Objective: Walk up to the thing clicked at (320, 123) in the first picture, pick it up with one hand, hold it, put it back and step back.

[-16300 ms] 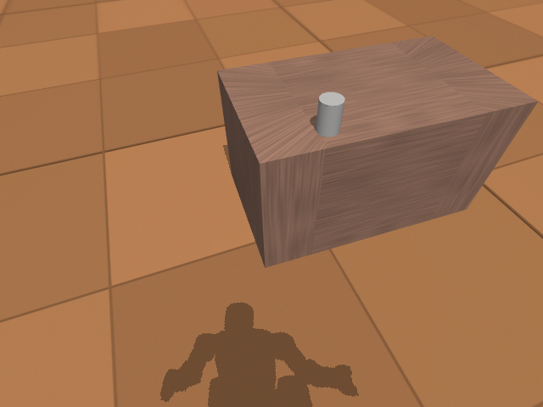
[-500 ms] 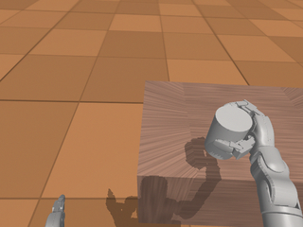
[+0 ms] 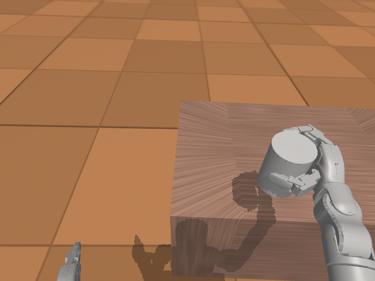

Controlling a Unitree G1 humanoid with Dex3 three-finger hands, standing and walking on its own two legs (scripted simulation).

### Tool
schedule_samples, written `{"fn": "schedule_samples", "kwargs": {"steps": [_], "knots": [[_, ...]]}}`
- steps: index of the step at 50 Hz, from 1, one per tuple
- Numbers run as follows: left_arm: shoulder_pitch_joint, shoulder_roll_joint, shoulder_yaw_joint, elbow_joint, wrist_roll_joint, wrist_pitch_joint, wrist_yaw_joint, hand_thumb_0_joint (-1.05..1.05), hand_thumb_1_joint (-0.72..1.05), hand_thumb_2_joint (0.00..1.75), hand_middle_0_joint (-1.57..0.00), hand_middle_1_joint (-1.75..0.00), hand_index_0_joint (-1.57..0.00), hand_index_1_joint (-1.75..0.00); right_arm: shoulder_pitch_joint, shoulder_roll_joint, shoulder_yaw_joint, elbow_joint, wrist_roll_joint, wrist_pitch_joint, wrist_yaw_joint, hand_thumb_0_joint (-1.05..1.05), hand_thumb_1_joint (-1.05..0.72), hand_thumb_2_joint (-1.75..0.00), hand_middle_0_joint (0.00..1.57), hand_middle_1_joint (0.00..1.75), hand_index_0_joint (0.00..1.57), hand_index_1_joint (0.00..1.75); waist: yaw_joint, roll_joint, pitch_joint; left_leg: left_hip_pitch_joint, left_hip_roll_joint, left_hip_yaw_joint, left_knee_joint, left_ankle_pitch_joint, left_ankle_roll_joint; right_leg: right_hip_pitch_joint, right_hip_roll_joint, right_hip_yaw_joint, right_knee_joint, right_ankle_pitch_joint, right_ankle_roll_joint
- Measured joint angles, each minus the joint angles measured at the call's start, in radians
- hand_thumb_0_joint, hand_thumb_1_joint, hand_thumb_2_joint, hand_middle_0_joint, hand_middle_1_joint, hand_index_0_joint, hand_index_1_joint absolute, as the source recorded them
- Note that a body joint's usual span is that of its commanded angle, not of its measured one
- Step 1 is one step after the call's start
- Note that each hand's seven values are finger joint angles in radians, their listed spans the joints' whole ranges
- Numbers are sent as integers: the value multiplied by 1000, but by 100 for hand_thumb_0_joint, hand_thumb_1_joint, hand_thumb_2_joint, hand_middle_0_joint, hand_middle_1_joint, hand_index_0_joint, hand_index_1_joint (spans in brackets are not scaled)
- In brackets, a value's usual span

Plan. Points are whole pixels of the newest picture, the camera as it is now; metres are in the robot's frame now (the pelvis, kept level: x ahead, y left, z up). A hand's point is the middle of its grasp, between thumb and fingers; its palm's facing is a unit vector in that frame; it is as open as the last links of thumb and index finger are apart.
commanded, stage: hold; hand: right
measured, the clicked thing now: (284, 165) +0.32 -0.16 +0.13
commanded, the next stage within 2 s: crouch in 0.74 s
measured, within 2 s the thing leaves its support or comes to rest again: neither
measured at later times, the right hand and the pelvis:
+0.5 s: hand (286, 159) +0.33 -0.17 +0.14, palm faces +0.10 +0.99 -0.01, open 11.2 cm; pelvis +0.00 +0.00 +0.00, yaw +0 degrees
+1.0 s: hand (282, 159) +0.34 -0.16 +0.13, palm faces +0.10 +1.00 +0.02, open 11.2 cm; pelvis +0.01 +0.00 +0.00, yaw +0 degrees
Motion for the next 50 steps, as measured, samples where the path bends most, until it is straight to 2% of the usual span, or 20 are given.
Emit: {"fn": "schedule_samples", "kwargs": {"steps": [6,12,20,28,35,39,45,50], "knots": [[3,-1,-9,3,0,-14,3,-1,-52,5,-5,-5,-6,-5,5,4,12,0,-3,-4,10,0,61,-104,68,112,69,113,-10,4,9,-4,3,2,-1,3,-1,-3,3,2,-5,6,-1],[-5,3,-2,4,5,-34,13,-1,-52,5,-5,-5,-6,-5,-12,13,32,14,-8,-7,4,0,61,-103,68,111,69,113,-7,9,6,-2,4,2,-1,4,-1,-2,4,2,-6,7,0],[5,6,-10,10,2,-31,6,-1,-52,5,-5,-5,-6,-4,-26,-1,9,21,-5,-13,0,0,61,-103,68,111,70,112,-1,7,-6,2,-2,0,-6,2,2,3,-2,0,-6,2,2],[2,0,-1,-8,4,-21,0,-1,-52,5,-5,-5,-6,-4,-2,12,19,6,2,6,13,0,61,-103,68,111,70,113,-3,-5,7,4,1,3,-8,2,1,5,1,2,-12,4,1],[6,10,-2,-20,2,-32,9,-1,-53,5,-5,-5,-5,-4,-17,4,2,19,-5,-13,-2,0,61,-103,68,111,70,112,-6,14,2,5,-1,5,-3,-4,4,8,-1,4,-13,2,5],[4,11,-3,8,3,-27,6,-1,-53,5,-5,-5,-5,-4,-19,-6,10,3,-12,-14,4,0,61,-103,68,111,70,113,-8,14,-2,6,-2,6,-8,-3,5,6,-2,5,-14,1,6],[-14,7,-3,35,2,-20,1,-1,-53,5,-5,-5,-5,-5,-19,8,31,10,-3,6,24,0,61,-103,68,111,70,112,-3,-4,-2,5,1,4,-14,0,2,5,0,2,-17,2,3],[-8,-9,-16,0,1,-16,-4,-1,-53,6,-5,-5,-5,-5,-25,15,12,60,6,-4,21,0,61,-102,69,110,70,112,3,1,0,5,1,3,-9,-3,1,8,1,2,-18,3,2]]}}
